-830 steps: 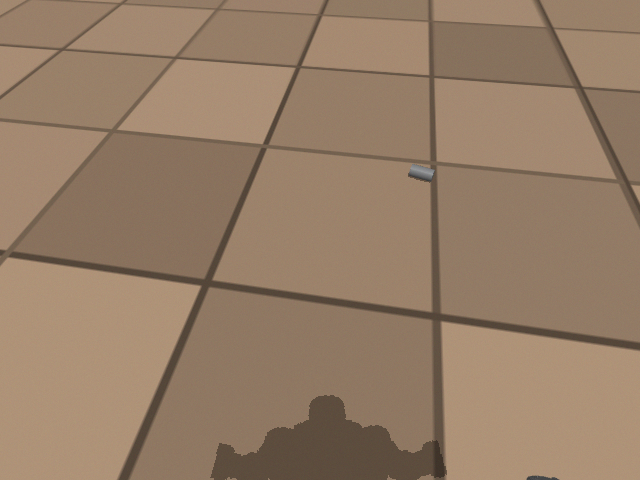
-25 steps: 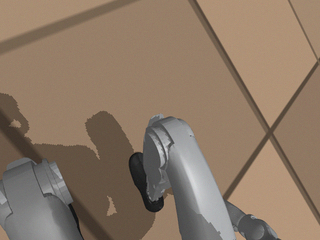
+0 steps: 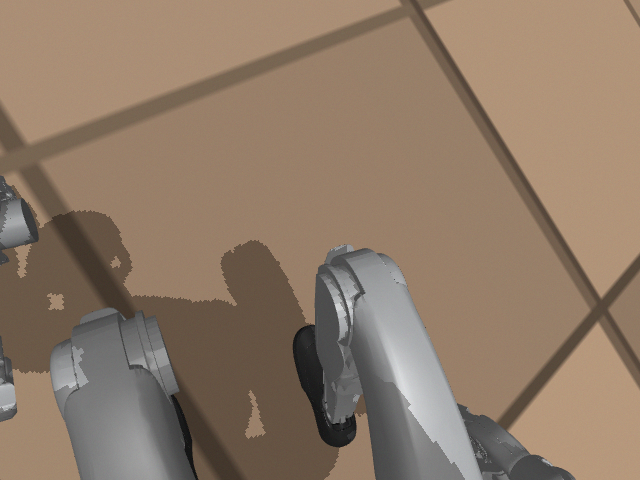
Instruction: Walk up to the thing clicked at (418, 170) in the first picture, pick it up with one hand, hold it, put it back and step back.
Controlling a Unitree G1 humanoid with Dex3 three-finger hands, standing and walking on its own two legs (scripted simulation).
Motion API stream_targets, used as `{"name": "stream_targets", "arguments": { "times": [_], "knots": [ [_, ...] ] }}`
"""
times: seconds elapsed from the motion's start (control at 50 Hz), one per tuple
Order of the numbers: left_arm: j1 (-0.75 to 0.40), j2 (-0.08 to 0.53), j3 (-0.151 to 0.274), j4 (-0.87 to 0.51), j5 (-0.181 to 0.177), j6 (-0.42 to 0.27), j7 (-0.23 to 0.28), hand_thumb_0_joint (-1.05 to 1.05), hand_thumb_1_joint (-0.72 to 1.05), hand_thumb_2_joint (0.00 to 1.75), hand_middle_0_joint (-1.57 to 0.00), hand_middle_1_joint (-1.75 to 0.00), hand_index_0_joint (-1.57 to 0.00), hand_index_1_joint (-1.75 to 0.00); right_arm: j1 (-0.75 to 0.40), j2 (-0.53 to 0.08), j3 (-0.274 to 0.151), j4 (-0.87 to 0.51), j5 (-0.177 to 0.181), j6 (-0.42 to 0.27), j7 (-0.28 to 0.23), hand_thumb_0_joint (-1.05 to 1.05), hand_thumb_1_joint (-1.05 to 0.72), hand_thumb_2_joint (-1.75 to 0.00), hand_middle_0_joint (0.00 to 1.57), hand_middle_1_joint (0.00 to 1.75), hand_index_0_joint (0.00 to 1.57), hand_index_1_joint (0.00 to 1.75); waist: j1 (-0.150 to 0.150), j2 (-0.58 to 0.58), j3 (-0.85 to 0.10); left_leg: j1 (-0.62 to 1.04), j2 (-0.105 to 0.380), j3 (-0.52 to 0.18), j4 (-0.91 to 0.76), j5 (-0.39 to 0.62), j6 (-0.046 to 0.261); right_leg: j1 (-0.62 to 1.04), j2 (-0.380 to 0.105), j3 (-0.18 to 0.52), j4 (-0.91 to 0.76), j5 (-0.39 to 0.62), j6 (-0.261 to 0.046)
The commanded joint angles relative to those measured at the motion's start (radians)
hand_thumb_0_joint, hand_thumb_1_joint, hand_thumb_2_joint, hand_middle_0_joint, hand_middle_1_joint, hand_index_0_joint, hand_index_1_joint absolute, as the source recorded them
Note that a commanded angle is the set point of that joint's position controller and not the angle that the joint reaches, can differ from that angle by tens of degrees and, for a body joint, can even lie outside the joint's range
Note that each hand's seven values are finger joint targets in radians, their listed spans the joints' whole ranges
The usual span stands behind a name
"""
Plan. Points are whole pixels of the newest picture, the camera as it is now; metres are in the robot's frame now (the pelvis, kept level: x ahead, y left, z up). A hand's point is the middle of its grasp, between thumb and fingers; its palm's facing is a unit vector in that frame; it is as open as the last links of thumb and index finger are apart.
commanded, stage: settle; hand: left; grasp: from above
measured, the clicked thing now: out of the picture +0.44 +0.33 -0.22
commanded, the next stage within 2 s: lift in 0.36 s
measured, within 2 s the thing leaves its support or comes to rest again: neither
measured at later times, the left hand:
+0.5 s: hand out of the picture +0.42 +0.31 -0.13, palm faces -0.44 -0.08 -0.89, open 8.6 cm
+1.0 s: hand out of the picture +0.38 +0.32 -0.02, palm faces -0.45 -0.10 -0.89, open 8.6 cm
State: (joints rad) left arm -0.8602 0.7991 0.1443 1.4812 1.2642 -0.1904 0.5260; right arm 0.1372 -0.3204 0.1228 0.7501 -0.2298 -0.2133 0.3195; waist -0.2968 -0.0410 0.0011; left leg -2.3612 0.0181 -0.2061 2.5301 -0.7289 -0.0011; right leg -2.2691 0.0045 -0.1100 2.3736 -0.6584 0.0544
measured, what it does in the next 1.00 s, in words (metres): rises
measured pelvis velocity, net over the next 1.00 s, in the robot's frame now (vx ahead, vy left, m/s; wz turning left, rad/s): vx -0.01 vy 0.00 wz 0.12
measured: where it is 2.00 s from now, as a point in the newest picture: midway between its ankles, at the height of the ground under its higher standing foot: (258, 442)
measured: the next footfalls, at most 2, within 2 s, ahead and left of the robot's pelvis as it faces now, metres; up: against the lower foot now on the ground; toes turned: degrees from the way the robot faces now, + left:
none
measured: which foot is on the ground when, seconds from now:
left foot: down 0.00-1.00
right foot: down 0.00-1.00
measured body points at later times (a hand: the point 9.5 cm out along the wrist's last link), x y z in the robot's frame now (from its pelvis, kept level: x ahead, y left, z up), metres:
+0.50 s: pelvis -0.01 -0.01 +0.03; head +0.21 +0.07 +0.41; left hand +0.44 +0.31 -0.08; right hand +0.08 -0.28 -0.08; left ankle +0.06 +0.12 -0.27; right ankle +0.11 -0.13 -0.27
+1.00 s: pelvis -0.01 +0.00 +0.11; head +0.18 +0.06 +0.51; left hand +0.39 +0.32 +0.04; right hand +0.11 -0.27 -0.01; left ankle +0.06 +0.12 -0.27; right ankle +0.11 -0.13 -0.27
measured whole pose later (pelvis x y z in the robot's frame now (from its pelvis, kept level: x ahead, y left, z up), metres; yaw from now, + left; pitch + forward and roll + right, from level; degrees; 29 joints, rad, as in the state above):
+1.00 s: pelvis -0.01 +0.00 +0.11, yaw +7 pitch +34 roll -6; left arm -0.65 0.61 0.01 0.95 1.11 -0.16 0.14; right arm 0.18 -0.28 -0.03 0.68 -0.04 -0.01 0.11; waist -0.14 0.04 -0.16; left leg -2.09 0.02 -0.09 2.15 -0.66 0.01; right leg -2.04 -0.03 -0.04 2.07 -0.63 0.04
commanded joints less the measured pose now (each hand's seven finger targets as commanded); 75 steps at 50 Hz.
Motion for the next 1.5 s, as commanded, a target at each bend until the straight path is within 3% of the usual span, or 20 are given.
{"name": "stream_targets", "arguments": {
  "times": [0.0,0.02,0.04,0.06,0.08,0.1,0.16,0.2,0.3,0.42,0.44,0.5,0.54,0.7,0.98,1.06,1.22,1.26,1.32,1.48],
  "knots": [
    [-0.309,0.230,0.016,-0.190,-0.030,0.002,-0.018,0.00,0.71,0.51,-1.07,-0.46,-1.09,-0.45,0.199,-0.295,-0.124,-0.013,0.042,0.033,-0.029,0.00,-0.90,-0.90,0.20,0.30,0.20,0.30,0.004,0.422,-0.657,0.494,-0.014,0.122,-0.314,0.212,0.017,0.325,0.044,-0.078,-0.224,0.213,-0.090],
    [-0.305,0.212,0.014,-0.182,-0.032,0.001,-0.035,0.00,0.73,0.52,-1.09,-0.46,-1.11,-0.45,0.208,-0.293,-0.128,-0.013,0.044,0.038,-0.033,0.00,-0.90,-0.90,0.20,0.30,0.20,0.30,-0.001,0.407,-0.649,0.496,-0.019,0.123,-0.322,0.214,0.017,0.324,0.037,-0.079,-0.226,0.214,-0.089],
    [-0.330,0.163,-0.029,-0.195,-0.037,-0.005,-0.058,0.00,0.74,0.52,-1.10,-0.44,-1.11,-0.44,0.186,-0.280,-0.125,-0.029,0.054,0.041,-0.036,0.00,-0.90,-0.90,0.20,0.30,0.20,0.30,-0.001,0.390,-0.627,0.492,-0.019,0.119,-0.334,0.182,0.016,0.293,0.035,-0.078,-0.228,0.181,-0.092],
    [-0.322,0.175,-0.024,-0.208,-0.037,-0.009,-0.070,0.00,0.71,0.52,-1.10,-0.44,-1.11,-0.44,0.187,-0.274,-0.130,-0.024,0.058,0.050,-0.044,0.00,-0.91,-0.90,0.20,0.30,0.20,0.30,0.007,0.378,-0.660,0.498,-0.017,0.124,-0.329,0.184,0.019,0.321,0.040,-0.067,-0.244,0.180,-0.091],
    [-0.340,0.124,-0.069,-0.208,-0.043,-0.014,-0.090,0.00,0.71,0.51,-1.11,-0.42,-1.11,-0.43,0.183,-0.265,-0.125,-0.040,0.068,0.052,-0.048,0.00,-0.91,-0.90,0.20,0.30,0.20,0.30,-0.003,0.353,-0.645,0.490,-0.022,0.130,-0.323,0.184,0.022,0.322,0.038,-0.061,-0.250,0.181,-0.088],
    [-0.356,0.184,-0.032,-0.234,-0.044,-0.023,-0.092,0.00,0.71,0.51,-1.09,-0.45,-1.10,-0.44,0.195,-0.269,-0.129,-0.031,0.069,0.058,-0.056,0.00,-0.91,-0.90,0.20,0.30,0.20,0.30,0.008,0.358,-0.664,0.488,-0.024,0.131,-0.334,0.183,0.022,0.340,0.035,-0.057,-0.253,0.174,-0.089],
    [-0.336,0.226,-0.005,-0.229,-0.033,-0.036,-0.111,0.00,0.71,0.52,-1.10,-0.43,-1.10,-0.43,0.207,-0.263,-0.139,-0.030,0.075,0.075,-0.078,0.00,-0.90,-0.90,0.20,0.30,0.20,0.30,0.028,0.332,-0.662,0.476,-0.029,0.149,-0.335,0.163,0.023,0.357,0.032,-0.040,-0.273,0.139,-0.090],
    [-0.370,0.160,-0.055,-0.268,-0.039,-0.051,-0.124,0.00,0.72,0.52,-1.11,-0.43,-1.11,-0.43,0.201,-0.233,-0.132,-0.034,0.079,0.087,-0.088,0.00,-0.90,-0.90,0.20,0.30,0.20,0.30,0.029,0.315,-0.696,0.479,-0.030,0.156,-0.335,0.176,0.025,0.378,0.035,-0.027,-0.285,0.145,-0.089],
    [-0.362,0.221,-0.019,-0.275,-0.022,-0.063,-0.121,0.00,0.74,0.56,-1.12,-0.45,-1.12,-0.45,0.203,-0.232,-0.139,-0.035,0.086,0.107,-0.116,0.00,-0.90,-0.90,0.20,0.30,0.20,0.30,0.054,0.327,-0.725,0.503,-0.034,0.167,-0.354,0.205,0.024,0.395,0.028,-0.026,-0.288,0.172,-0.090],
    [-0.394,0.199,-0.029,-0.298,-0.023,-0.055,-0.120,0.00,0.80,0.53,-1.19,-0.46,-1.20,-0.46,0.207,-0.224,-0.149,-0.033,0.095,0.119,-0.140,0.00,-0.93,-0.91,0.20,0.30,0.20,0.30,0.065,0.347,-0.748,0.551,-0.034,0.170,-0.393,0.182,0.023,0.372,0.024,-0.027,-0.303,0.154,-0.095],
    [-0.363,0.193,-0.024,-0.271,-0.025,-0.048,-0.120,0.00,0.72,0.56,-1.11,-0.38,-1.12,-0.38,0.215,-0.227,-0.151,-0.031,0.096,0.119,-0.144,0.00,-0.89,-0.90,0.20,0.30,0.20,0.30,0.062,0.340,-0.736,0.553,-0.038,0.173,-0.400,0.184,0.024,0.373,0.020,-0.032,-0.307,0.162,-0.093],
    [-0.351,0.187,-0.022,-0.308,-0.037,-0.028,-0.127,0.00,0.78,0.51,-1.17,-0.44,-1.18,-0.43,0.219,-0.220,-0.164,-0.029,0.107,0.124,-0.152,0.00,-0.93,-0.91,0.20,0.30,0.20,0.30,0.087,0.355,-0.793,0.605,-0.036,0.180,-0.421,0.220,0.021,0.389,0.017,-0.028,-0.311,0.201,-0.096],
    [-0.359,0.165,-0.034,-0.334,-0.055,-0.014,-0.141,0.00,0.82,0.60,-1.19,-0.43,-1.18,-0.44,0.225,-0.218,-0.173,-0.029,0.114,0.127,-0.156,0.00,-0.91,-0.90,0.20,0.30,0.20,0.30,0.081,0.350,-0.798,0.610,-0.037,0.179,-0.437,0.214,0.023,0.390,0.015,-0.026,-0.322,0.200,-0.096],
    [-0.271,0.173,-0.031,-0.525,-0.119,0.006,-0.264,0.00,0.80,0.62,-1.18,-0.43,-1.17,-0.44,0.221,-0.206,-0.204,-0.067,0.153,0.158,-0.183,0.00,-0.91,-0.91,0.20,0.30,0.20,0.30,0.122,0.325,-0.827,0.644,-0.038,0.174,-0.527,0.159,0.029,0.457,0.008,-0.007,-0.392,0.152,-0.095],
    [-0.082,0.092,-0.062,-0.804,-0.191,0.049,-0.355,0.00,0.78,0.67,-1.16,-0.47,-1.15,-0.48,0.199,-0.179,-0.236,-0.136,0.211,0.199,-0.237,0.00,-0.91,-0.90,0.20,0.30,0.20,0.30,0.177,0.298,-0.845,0.861,-0.026,0.139,-0.747,0.189,0.022,0.605,0.006,0.014,-0.562,0.177,-0.089],
    [-0.040,0.061,-0.078,-0.866,-0.213,0.072,-0.370,0.00,0.79,0.62,-1.16,-0.45,-1.16,-0.46,0.171,-0.165,-0.238,-0.151,0.222,0.206,-0.255,0.00,-0.91,-0.90,0.20,0.30,0.20,0.30,0.176,0.293,-0.793,0.922,-0.019,0.120,-0.843,0.111,0.020,0.644,0.011,0.015,-0.627,0.129,-0.084],
    [0.069,0.031,-0.087,-1.007,-0.252,0.116,-0.398,0.00,0.79,0.68,-1.16,-0.47,-1.15,-0.49,0.137,-0.138,-0.233,-0.163,0.242,0.208,-0.301,0.00,-0.90,-0.90,0.20,0.30,0.20,0.30,0.195,0.240,-0.786,1.081,-0.016,0.145,-0.987,0.165,0.022,0.849,0.009,0.044,-0.807,0.163,-0.074],
    [0.111,-0.015,-0.118,-1.032,-0.258,0.126,-0.402,0.00,0.80,0.64,-1.17,-0.46,-1.16,-0.47,0.131,-0.128,-0.229,-0.168,0.248,0.204,-0.313,0.00,-0.90,-0.90,0.20,0.30,0.20,0.30,0.195,0.226,-0.759,1.136,-0.014,0.142,-1.043,0.159,0.020,0.897,0.011,0.047,-0.857,0.160,-0.074],
    [0.158,0.004,-0.099,-1.048,-0.256,0.136,-0.401,0.00,0.80,0.63,-1.17,-0.45,-1.16,-0.46,0.121,-0.118,-0.223,-0.161,0.257,0.203,-0.332,0.00,-0.90,-0.90,0.20,0.30,0.20,0.30,0.211,0.209,-0.735,1.205,-0.015,0.154,-1.108,0.179,0.019,0.987,0.013,0.060,-0.936,0.168,-0.073],
    [0.254,-0.074,-0.145,-0.998,-0.268,0.152,-0.413,0.00,0.79,0.65,-1.17,-0.45,-1.16,-0.47,0.105,-0.088,-0.210,-0.147,0.272,0.184,-0.368,0.00,-0.90,-0.90,0.20,0.30,0.20,0.30,0.213,0.138,-0.564,1.338,-0.011,0.164,-1.289,0.186,0.019,1.183,0.018,0.087,-1.148,0.155,-0.070]
  ]
}}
